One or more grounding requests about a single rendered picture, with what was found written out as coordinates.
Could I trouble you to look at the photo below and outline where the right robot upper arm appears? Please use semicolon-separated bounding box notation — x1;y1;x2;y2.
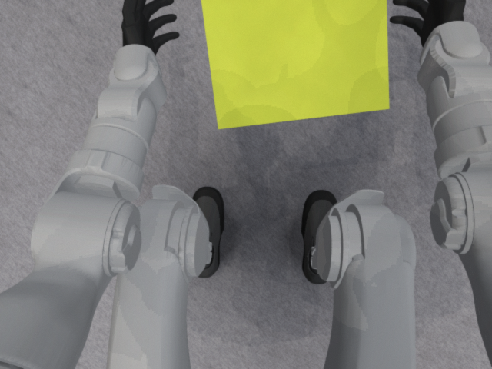
430;171;492;367

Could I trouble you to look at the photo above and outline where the left robot hand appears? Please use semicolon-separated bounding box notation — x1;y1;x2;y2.
121;0;179;56

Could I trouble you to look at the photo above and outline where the left robot upper arm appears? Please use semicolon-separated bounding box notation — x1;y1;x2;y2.
0;191;141;369

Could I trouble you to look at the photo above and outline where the left robot forearm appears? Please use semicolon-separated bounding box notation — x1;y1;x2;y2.
31;44;167;261

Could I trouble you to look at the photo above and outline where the robot left foot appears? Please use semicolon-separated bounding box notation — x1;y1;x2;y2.
192;187;224;278

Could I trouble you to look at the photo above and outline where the right robot forearm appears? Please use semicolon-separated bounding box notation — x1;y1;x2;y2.
417;21;492;179

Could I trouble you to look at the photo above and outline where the robot right foot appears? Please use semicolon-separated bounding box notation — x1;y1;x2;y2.
301;190;337;284

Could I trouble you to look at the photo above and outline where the right robot hand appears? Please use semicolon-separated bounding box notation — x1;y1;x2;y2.
390;0;466;47

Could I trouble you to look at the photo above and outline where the robot foot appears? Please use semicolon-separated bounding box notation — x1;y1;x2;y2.
301;190;337;284
192;187;224;278

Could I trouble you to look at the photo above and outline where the carton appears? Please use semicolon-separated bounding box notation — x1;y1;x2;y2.
201;0;389;129

